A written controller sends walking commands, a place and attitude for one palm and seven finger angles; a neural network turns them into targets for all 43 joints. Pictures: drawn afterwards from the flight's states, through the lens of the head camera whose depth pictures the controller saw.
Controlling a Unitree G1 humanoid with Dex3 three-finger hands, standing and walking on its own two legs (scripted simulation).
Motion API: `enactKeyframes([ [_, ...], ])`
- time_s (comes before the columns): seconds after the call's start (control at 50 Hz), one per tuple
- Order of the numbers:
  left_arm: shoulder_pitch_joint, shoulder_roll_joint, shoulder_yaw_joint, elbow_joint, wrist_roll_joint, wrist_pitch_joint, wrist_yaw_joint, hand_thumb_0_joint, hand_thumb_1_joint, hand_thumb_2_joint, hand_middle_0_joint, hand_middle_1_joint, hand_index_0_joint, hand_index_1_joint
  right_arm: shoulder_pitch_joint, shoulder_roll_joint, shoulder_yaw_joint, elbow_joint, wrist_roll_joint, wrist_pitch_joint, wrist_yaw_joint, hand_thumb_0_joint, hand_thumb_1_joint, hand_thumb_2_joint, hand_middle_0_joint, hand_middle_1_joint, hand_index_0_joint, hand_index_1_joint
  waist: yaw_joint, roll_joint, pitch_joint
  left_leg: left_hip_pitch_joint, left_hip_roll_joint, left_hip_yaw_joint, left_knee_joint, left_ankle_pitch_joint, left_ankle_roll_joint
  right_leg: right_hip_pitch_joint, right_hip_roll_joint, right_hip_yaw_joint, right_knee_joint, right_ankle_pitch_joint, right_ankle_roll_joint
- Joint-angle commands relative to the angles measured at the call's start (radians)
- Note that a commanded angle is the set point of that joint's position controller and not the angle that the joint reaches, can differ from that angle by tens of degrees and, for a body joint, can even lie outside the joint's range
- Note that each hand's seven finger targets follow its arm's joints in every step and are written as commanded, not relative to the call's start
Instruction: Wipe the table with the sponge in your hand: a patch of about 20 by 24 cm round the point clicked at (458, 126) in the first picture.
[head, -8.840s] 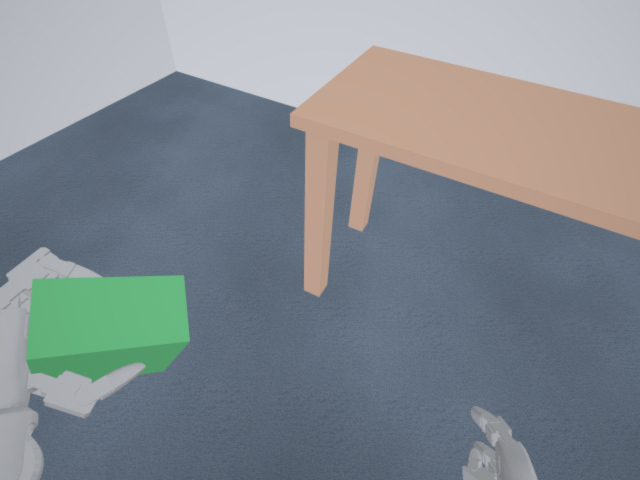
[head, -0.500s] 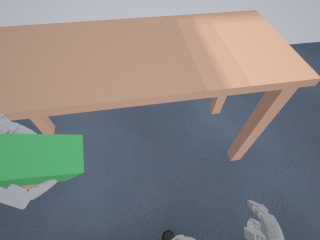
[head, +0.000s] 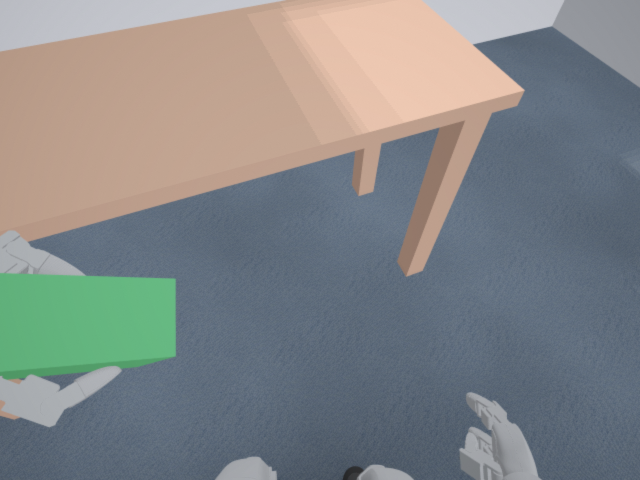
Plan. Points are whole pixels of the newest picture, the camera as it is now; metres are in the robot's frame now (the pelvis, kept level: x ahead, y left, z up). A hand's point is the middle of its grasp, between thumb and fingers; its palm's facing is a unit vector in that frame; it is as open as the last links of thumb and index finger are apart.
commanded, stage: take the last steps up to it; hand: left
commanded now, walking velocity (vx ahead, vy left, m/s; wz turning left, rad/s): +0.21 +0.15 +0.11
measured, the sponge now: (107, 329) +0.23 +0.20 +0.14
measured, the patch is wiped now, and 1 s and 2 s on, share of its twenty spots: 0.00 0.00 0.00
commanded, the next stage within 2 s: come to a stop and stand still in 1.08 s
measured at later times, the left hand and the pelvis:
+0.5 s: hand (21, 326) +0.22 +0.25 +0.17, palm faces +0.40 -0.79 -0.46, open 10.4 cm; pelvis +0.01 +0.01 +0.00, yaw +3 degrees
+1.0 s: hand (3, 258) +0.28 +0.29 +0.17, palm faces +0.39 -0.76 -0.51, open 10.4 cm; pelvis +0.08 +0.05 +0.00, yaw +3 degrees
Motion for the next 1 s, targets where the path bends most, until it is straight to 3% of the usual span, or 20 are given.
enactKeyframes([
  [0.0, 0.016, 0.151, 0.154, -0.164, -0.002, -0.055, 0.055, 0.0, 0.1, 1.3, -1.2, -1.6, -1.2, -1.6, -0.035, -0.092, -0.039, -0.14, -0.01, -0.058, -0.024, 0.0, -0.9, -0.9, 0.2, 0.3, 0.2, 0.3, 0.033, -0.095, -0.294, 0.141, -0.025, 0.03, -0.313, 0.069, 0.029, 0.172, -0.239, 0.237, -0.219, -0.12, -0.068],
  [0.04, -0.012, 0.137, 0.126, -0.159, 0.0, -0.056, 0.053, 0.0, 0.1, 1.3, -1.2, -1.6, -1.2, -1.6, -0.009, -0.112, -0.06, -0.142, -0.005, -0.068, -0.039, 0.0, -0.9, -0.9, 0.2, 0.3, 0.2, 0.3, 0.018, -0.027, -0.262, 0.253, 0.016, 0.002, -0.491, 0.076, 0.06, 0.106, -0.192, 0.198, -0.151, -0.251, -0.02],
  [0.08, -0.037, 0.124, 0.114, -0.168, 0.01, -0.075, 0.049, 0.0, 0.1, 1.3, -1.2, -1.6, -1.2, -1.6, -0.028, -0.149, -0.075, -0.161, -0.004, -0.078, -0.048, 0.0, -0.9, -0.9, 0.2, 0.3, 0.2, 0.3, 0.036, 0.214, -0.197, 0.267, 0.211, -0.232, -0.574, 0.095, 0.16, -0.016, -0.031, 0.049, 0.079, -0.232, 0.05],
  [0.12, -0.075, 0.117, 0.093, -0.104, 0.027, -0.072, 0.042, 0.0, 0.1, 1.3, -1.2, -1.6, -1.2, -1.6, -0.031, -0.123, -0.063, -0.133, -0.007, -0.094, -0.05, 0.0, -0.9, -0.9, 0.2, 0.3, 0.2, 0.3, 0.017, 0.309, -0.11, 0.045, 0.295, -0.353, -0.685, -0.134, 0.233, -0.021, -0.02, -0.023, 0.366, -0.316, 0.066],
  [0.24, -0.182, 0.094, 0.028, -0.121, 0.033, -0.079, 0.038, 0.0, 0.1, 1.3, -1.2, -1.6, -1.2, -1.6, 0.002, -0.134, -0.064, -0.098, -0.004, -0.137, -0.045, 0.0, -0.9, -0.9, 0.2, 0.3, 0.2, 0.3, 0.02, 0.234, -0.131, 0.105, 0.158, -0.131, -0.446, 0.252, 0.152, 0.15, -0.032, -0.114, -0.039, -0.17, 0.076],
  [0.26, -0.202, 0.092, 0.026, -0.111, 0.034, -0.084, 0.038, 0.0, 0.1, 1.3, -1.2, -1.6, -1.2, -1.6, -0.009, -0.128, -0.062, -0.097, -0.005, -0.136, -0.044, 0.0, -0.9, -0.9, 0.2, 0.3, 0.2, 0.3, 0.021, 0.193, -0.142, 0.036, 0.144, -0.113, -0.392, 0.228, 0.13, 0.24, -0.071, -0.073, -0.097, -0.114, 0.057],
  [0.3, -0.218, 0.158, 0.086, -0.081, 0.032, -0.091, 0.048, 0.0, 0.1, 1.3, -1.2, -1.6, -1.2, -1.6, 0.003, -0.1, -0.063, -0.104, -0.006, -0.129, -0.042, 0.0, -0.9, -0.9, 0.2, 0.3, 0.2, 0.3, 0.013, -0.134, -0.18, -0.17, -0.013, 0.036, -0.117, 0.034, 0.049, 0.363, -0.34, 0.339, -0.177, -0.018, -0.07],
  [0.32, -0.215, 0.16, 0.096, -0.069, 0.017, -0.086, 0.044, 0.0, 0.1, 1.3, -1.2, -1.6, -1.2, -1.6, -0.011, -0.114, -0.084, -0.103, 0.001, -0.123, -0.035, 0.0, -0.9, -0.9, 0.2, 0.3, 0.2, 0.3, 0.042, -0.233, -0.17, -0.201, -0.019, -0.004, 0.092, -0.074, 0.034, 0.326, -0.449, 0.49, -0.263, -0.078, -0.133],
  [0.34, -0.208, 0.185, 0.118, -0.06, 0.008, -0.081, 0.047, 0.0, 0.1, 1.3, -1.2, -1.6, -1.2, -1.6, -0.035, -0.128, -0.085, -0.101, -0.001, -0.114, -0.03, 0.0, -0.9, -0.9, 0.2, 0.3, 0.2, 0.3, 0.043, -0.182, -0.146, -0.249, 0.002, -0.076, 0.227, -0.066, 0.028, 0.295, -0.477, 0.543, -0.291, -0.129, -0.169],
  [0.42, -0.105, 0.145, 0.116, -0.074, 0.012, -0.115, 0.036, 0.0, 0.1, 1.3, -1.2, -1.6, -1.2, -1.6, -0.039, -0.075, -0.045, -0.093, -0.011, -0.082, -0.024, 0.0, -0.9, -0.9, 0.2, 0.3, 0.2, 0.3, 0.032, -0.094, -0.14, -0.141, 0.061, -0.055, 0.069, 0.065, 0.026, 0.216, -0.368, 0.161, -0.224, 0.171, -0.104],
  [0.56, -0.15, 0.109, 0.076, -0.146, 0.009, -0.096, 0.05, 0.0, 0.1, 1.3, -1.2, -1.6, -1.2, -1.6, -0.004, -0.079, -0.065, -0.13, -0.008, -0.103, -0.048, 0.0, -0.9, -0.9, 0.2, 0.3, 0.2, 0.3, 0.027, -0.031, -0.212, 0.257, -0.006, 0.1, -0.447, 0.22, 0.047, 0.139, -0.234, 0.048, -0.027, -0.026, 0.002],
  [0.62, -0.145, 0.1, 0.072, -0.105, 0.009, -0.101, 0.043, 0.0, 0.1, 1.3, -1.2, -1.6, -1.2, -1.6, 0.014, -0.11, -0.081, -0.132, 0.004, -0.115, -0.048, 0.0, -0.9, -0.9, 0.2, 0.3, 0.2, 0.3, 0.019, 0.279, -0.23, 0.372, 0.308, -0.323, -0.547, 0.385, 0.236, -0.15, -0.051, -0.078, 0.442, -0.444, 0.086],
  [0.66, -0.168, 0.115, 0.073, -0.128, 0.017, -0.098, 0.036, 0.0, 0.1, 1.3, -1.2, -1.6, -1.2, -1.6, -0.003, -0.102, -0.08, -0.115, 0.0, -0.127, -0.049, 0.0, -0.9, -0.9, 0.2, 0.3, 0.2, 0.3, 0.023, 0.273, -0.188, 0.304, 0.319, -0.332, -0.54, 0.339, 0.288, -0.184, -0.101, -0.024, 0.496, -0.402, 0.086],
  [0.78, -0.109, 0.108, 0.074, -0.176, 0.008, -0.082, 0.038, 0.0, 0.1, 1.3, -1.2, -1.6, -1.2, -1.6, -0.015, -0.105, -0.064, -0.108, 0.006, -0.145, -0.037, 0.0, -0.9, -0.9, 0.2, 0.3, 0.2, 0.3, 0.04, 0.215, -0.222, 0.151, 0.175, -0.055, -0.37, 0.365, 0.147, 0.178, -0.06, -0.125, -0.025, -0.135, 0.078],
  [0.8, -0.119, 0.119, 0.084, -0.16, 0.014, -0.082, 0.04, 0.0, 0.1, 1.3, -1.2, -1.6, -1.2, -1.6, -0.015, -0.095, -0.063, -0.107, 0.006, -0.137, -0.037, 0.0, -0.9, -0.9, 0.2, 0.3, 0.2, 0.3, 0.036, 0.108, -0.231, 0.052, 0.129, -0.009, -0.249, 0.269, 0.113, 0.273, -0.139, -0.024, -0.119, -0.044, 0.044],
  [0.82, -0.112, 0.169, 0.125, -0.12, 0.016, -0.079, 0.045, 0.0, 0.1, 1.3, -1.2, -1.6, -1.2, -1.6, -0.018, -0.074, -0.059, -0.118, 0.003, -0.125, -0.036, 0.0, -0.9, -0.9, 0.2, 0.3, 0.2, 0.3, 0.03, -0.153, -0.231, -0.141, 0.017, 0.074, -0.036, 0.097, 0.058, 0.372, -0.343, 0.305, -0.181, 0.074, -0.046],
  [0.84, -0.106, 0.173, 0.15, -0.081, -0.006, -0.069, 0.047, 0.0, 0.1, 1.3, -1.2, -1.6, -1.2, -1.6, -0.034, -0.09, -0.069, -0.128, 0.008, -0.12, -0.026, 0.0, -0.9, -0.9, 0.2, 0.3, 0.2, 0.3, 0.046, -0.269, -0.211, -0.262, -0.024, 0.021, 0.163, -0.076, 0.024, 0.389, -0.476, 0.495, -0.23, 0.144, -0.114],
  [0.88, -0.09, 0.173, 0.164, -0.083, -0.018, -0.084, 0.04, 0.0, 0.1, 1.3, -1.2, -1.6, -1.2, -1.6, -0.054, -0.085, -0.059, -0.11, 0.003, -0.1, -0.018, 0.0, -0.9, -0.9, 0.2, 0.3, 0.2, 0.3, 0.04, -0.157, -0.151, -0.318, 0.033, -0.098, 0.335, -0.017, 0.005, 0.342, -0.483, 0.426, -0.213, 0.249, -0.145],
  [0.92, -0.048, 0.146, 0.154, -0.074, 0.0, -0.109, 0.037, 0.0, 0.1, 1.3, -1.2, -1.6, -1.2, -1.6, -0.051, -0.068, -0.041, -0.096, -0.008, -0.08, -0.017, 0.0, -0.9, -0.9, 0.2, 0.3, 0.2, 0.3, 0.038, -0.094, -0.173, -0.284, 0.051, -0.067, 0.251, 0.033, -0.001, 0.351, -0.4, 0.187, -0.155, 0.49, -0.098],
  [0.98, -0.026, 0.123, 0.134, -0.054, 0.012, -0.115, 0.04, 0.0, 0.1, 1.3, -1.2, -1.6, -1.2, -1.6, -0.052, -0.062, -0.044, -0.118, -0.011, -0.068, -0.019, 0.0, -0.9, -0.9, 0.2, 0.3, 0.2, 0.3, 0.045, -0.168, -0.217, -0.119, 0.023, 0.04, -0.05, 0.089, 0.009, 0.326, -0.336, 0.049, -0.112, 0.577, -0.055],
])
